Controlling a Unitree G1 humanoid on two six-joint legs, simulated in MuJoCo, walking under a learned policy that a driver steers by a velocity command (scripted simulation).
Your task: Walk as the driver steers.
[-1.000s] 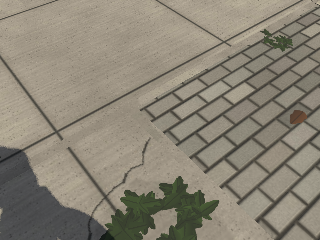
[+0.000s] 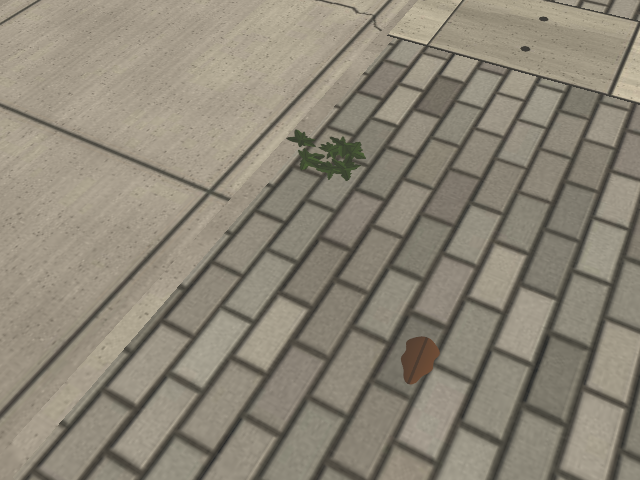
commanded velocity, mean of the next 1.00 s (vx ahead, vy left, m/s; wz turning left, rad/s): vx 1.00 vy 0.00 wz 0.53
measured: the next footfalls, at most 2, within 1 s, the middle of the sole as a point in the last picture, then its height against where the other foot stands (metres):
right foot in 0.30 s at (399, 461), level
left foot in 0.74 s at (216, 359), level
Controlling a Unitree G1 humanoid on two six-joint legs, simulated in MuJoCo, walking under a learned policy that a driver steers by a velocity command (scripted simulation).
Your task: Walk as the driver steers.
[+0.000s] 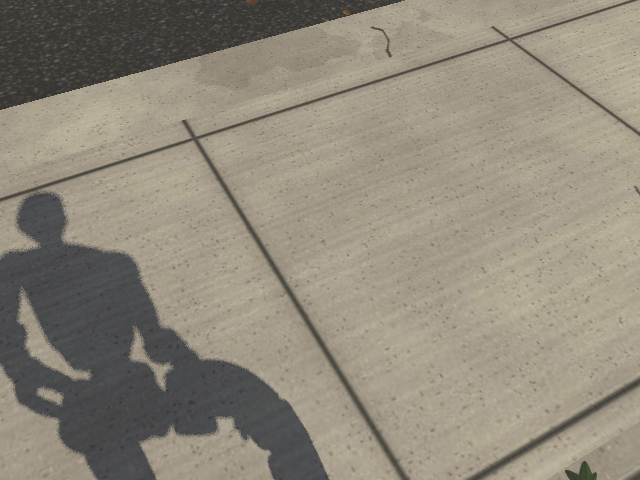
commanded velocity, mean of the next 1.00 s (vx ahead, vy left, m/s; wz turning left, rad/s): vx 1.00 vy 0.00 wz -0.55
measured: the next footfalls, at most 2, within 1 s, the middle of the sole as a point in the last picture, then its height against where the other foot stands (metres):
right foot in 0.20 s outside the picture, level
left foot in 0.64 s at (352, 342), level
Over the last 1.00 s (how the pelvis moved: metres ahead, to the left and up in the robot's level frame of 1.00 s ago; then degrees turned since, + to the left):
0.83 0.24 0.01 31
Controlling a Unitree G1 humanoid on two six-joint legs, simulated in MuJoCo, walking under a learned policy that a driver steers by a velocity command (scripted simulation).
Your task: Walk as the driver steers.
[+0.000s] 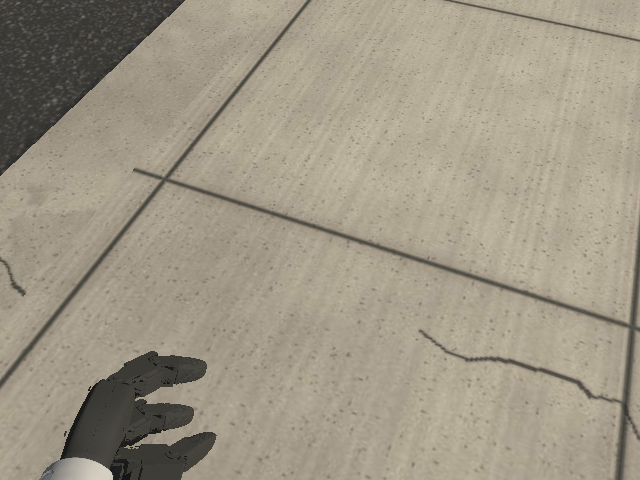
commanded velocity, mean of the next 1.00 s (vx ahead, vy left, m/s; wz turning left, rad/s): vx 1.00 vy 0.00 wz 0.48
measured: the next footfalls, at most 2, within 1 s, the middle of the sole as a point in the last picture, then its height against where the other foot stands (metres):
right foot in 0.06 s outside the picture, level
left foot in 0.50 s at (216, 425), level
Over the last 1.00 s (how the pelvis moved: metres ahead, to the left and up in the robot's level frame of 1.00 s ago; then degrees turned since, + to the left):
0.87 -0.24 0.00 -33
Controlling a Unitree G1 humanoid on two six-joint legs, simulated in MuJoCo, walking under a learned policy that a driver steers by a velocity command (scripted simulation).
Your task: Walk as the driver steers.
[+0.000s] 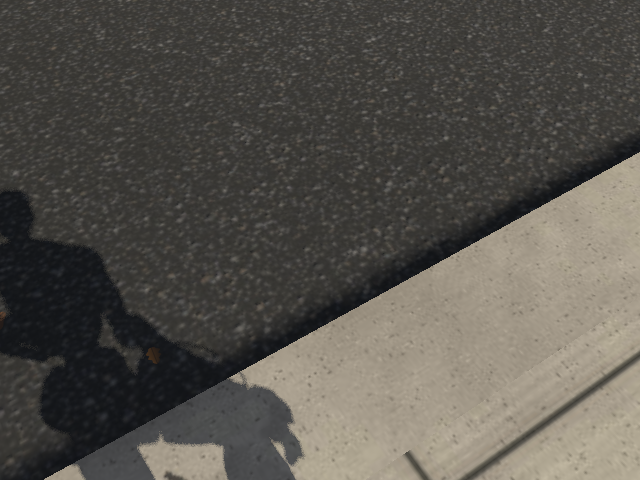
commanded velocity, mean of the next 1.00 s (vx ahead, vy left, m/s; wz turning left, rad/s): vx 1.00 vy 0.00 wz -0.39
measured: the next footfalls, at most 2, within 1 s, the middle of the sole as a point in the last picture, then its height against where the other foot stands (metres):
left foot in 0.38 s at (303, 411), level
right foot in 0.82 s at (480, 312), level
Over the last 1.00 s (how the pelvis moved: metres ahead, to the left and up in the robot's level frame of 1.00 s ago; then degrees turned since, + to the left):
0.90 0.25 -0.03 27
